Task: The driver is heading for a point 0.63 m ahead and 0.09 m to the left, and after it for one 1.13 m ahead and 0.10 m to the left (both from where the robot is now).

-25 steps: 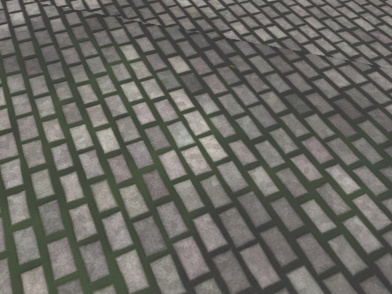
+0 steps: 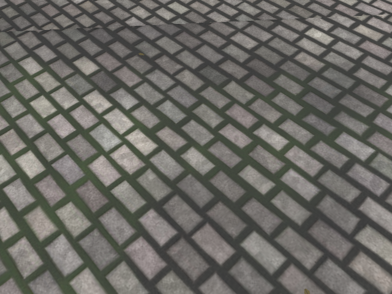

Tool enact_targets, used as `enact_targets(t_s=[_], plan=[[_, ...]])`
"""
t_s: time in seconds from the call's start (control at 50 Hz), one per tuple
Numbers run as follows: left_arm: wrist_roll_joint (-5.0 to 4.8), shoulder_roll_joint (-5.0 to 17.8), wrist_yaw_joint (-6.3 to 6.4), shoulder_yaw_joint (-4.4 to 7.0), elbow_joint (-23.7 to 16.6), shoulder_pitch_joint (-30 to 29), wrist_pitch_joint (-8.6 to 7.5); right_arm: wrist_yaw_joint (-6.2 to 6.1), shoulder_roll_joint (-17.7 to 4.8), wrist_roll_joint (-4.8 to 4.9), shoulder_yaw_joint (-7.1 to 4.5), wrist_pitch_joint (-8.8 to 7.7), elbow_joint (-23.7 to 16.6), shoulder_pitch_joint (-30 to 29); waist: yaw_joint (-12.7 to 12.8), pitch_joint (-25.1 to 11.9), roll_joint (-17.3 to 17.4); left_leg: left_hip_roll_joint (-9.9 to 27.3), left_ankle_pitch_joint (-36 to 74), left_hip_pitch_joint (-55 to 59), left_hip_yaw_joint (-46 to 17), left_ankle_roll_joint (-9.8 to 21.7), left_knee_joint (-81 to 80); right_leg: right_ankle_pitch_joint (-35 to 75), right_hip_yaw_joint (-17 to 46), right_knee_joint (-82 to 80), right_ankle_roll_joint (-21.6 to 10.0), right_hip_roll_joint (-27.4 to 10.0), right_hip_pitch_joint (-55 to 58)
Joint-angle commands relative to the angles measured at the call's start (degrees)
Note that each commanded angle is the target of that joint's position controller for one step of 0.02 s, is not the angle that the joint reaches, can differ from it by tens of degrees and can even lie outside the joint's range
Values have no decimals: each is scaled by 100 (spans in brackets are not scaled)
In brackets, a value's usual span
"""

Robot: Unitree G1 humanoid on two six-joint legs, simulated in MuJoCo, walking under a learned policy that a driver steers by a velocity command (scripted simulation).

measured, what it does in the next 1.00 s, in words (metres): walks ahead: left foot, then right foot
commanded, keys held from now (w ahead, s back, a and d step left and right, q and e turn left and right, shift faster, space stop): e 0.02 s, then no key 0.40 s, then w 0.58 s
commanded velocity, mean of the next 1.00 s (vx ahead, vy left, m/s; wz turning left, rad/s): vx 0.18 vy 0.00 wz -0.14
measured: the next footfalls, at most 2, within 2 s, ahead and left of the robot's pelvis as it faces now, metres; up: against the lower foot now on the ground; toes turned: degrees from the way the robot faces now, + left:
left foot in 0.18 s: +0.05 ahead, +0.13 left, +0.00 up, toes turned -7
right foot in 0.52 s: -0.02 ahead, -0.07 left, +0.00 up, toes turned -2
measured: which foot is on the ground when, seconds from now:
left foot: up 0.00-0.16, down 0.18-0.54, up 0.56-0.84, down 0.86-1.00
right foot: down 0.00-0.18, up 0.20-0.50, down 0.52-0.86, up 0.88-1.00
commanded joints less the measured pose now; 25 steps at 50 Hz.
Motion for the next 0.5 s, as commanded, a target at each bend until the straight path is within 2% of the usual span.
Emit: enact_targets(t_s=[0.02,0.12,0.16,0.18,0.2,0.22,0.24,0.26,0.28,0.3,0.32,0.38,0.42,0.44,0.46,0.48,0.5], plan=[[40,1017,-4,266,-303,242,-12,-24,-431,18,-66,-87,-488,-168,124,-578,-798,-103,-44,-252,5,38,-339,2277,1597,-289,-964,-1502,718],[83,930,-40,217,-380,-94,28,-63,-431,87,-21,-159,-503,131,20,-673,-936,-222,-64,836,130,257,-1363,2497,1775,-62,-715,-1410,285],[-1,864,-16,171,-393,-332,53,-94,-339,60,10,-224,-408,511,-257,-631,-801,-224,817,1706,195,370,-2824,1924,1779,166,-375,-1179,-71],[-18,675,2,103,-404,-254,34,-138,-483,-10,-3,-283,-415,527,-213,-608,-423,235,1110,2155,-289,470,-3489,980,1643,414,-69,-926,-438],[23,201,8,-27,-405,162,9,-165,-809,-100,-1,-328,-543,393,54,-766,849,1657,1636,2559,-1778,738,-3963,-940,838,1439,236,-244,-857],[31,593,66,82,-403,99,61,-96,-1107,-59,-56,-306,-558,244,-19,-549,1169,2176,2434,1657,-2432,1516,-3856,-2303,165,2078,312,333,-968],[76,760,79,127,-316,123,91,-39,-882,-31,-13,-327,-539,243,16,-413,740,2087,2449,1414,-2298,1747,-3871,-2209,306,2729,351,108,-825],[48,711,42,130,-198,115,102,-11,-606,14,69,-353,-541,-22,122,-231,529,1725,2306,1274,-1793,1628,-3844,-1849,328,2952,388,23,-781],[17,639,10,115,-103,170,108,-8,-503,-13,104,-354,-566,-224,192,-200,553,1361,2357,1264,-1315,1432,-3798,-1581,267,3043,460,14,-703],[33,587,-25,98,-62,178,119,-41,-497,-7,117,-372,-542,-235,186,-266,747,1189,2590,1445,-1071,1346,-3748,-1419,196,3011,518,-11,-716],[39,533,-47,68,1,193,117,-52,-495,-5,119,-379,-491,-156,137,-327,787,1053,2946,1653,-877,1315,-3648,-1392,111,2879,588,-1,-712],[2,339,-42,-46,68,-48,130,-37,-488,13,129,-377,-296,161,-54,-495,729,1013,3163,2104,-744,1343,-3438,-1463,-182,1925,702,-166,-492],[-31,287,-1,-102,128,-182,141,-9,-561,-16,103,-342,-175,314,-184,-519,865,999,3035,2206,-819,1364,-3337,-1476,-403,1176,663,-226,-237],[-34,265,22,-131,200,-123,131,11,-570,-40,97,-322,-113,412,-215,-641,892,982,2327,2218,-902,1347,-3429,-1358,-496,760,611,-221,-20],[-4,258,41,-146,285,-20,104,29,-656,-39,57,-280,-43,463,-168,-593,884,912,1303,2071,-972,1297,-3513,-1094,-673,281,533,-157,232],[48,260,58,-154,380,121,54,44,-766,-10,0,-220,23,510,-92,-458,819,831,191,1761,-1028,1224,-3574,-766,-870,-223,419,-82,562],[100,324,71,-151,449,171,-9,51,-751,-1,-23,-186,61,570,-79,-320,703,761,-775,1265,-1099,1125,-3631,-784,-761,-312,256,-153,943]])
